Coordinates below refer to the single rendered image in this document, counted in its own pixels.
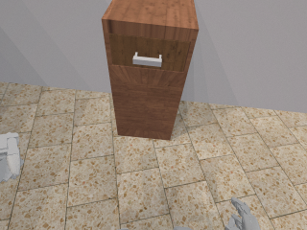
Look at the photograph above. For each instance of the handle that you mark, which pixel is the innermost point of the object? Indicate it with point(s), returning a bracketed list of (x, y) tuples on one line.
[(148, 61)]

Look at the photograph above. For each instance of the drawer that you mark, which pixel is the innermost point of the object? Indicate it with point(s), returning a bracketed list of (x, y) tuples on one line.
[(124, 46)]

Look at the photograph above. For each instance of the robot right hand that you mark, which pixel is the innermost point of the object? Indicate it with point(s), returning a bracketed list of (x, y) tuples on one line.
[(248, 220)]

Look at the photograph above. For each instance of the cabinet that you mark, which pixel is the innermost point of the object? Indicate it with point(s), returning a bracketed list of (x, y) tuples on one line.
[(146, 100)]

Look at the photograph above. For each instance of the robot left hand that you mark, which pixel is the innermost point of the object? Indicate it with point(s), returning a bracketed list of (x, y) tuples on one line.
[(10, 159)]

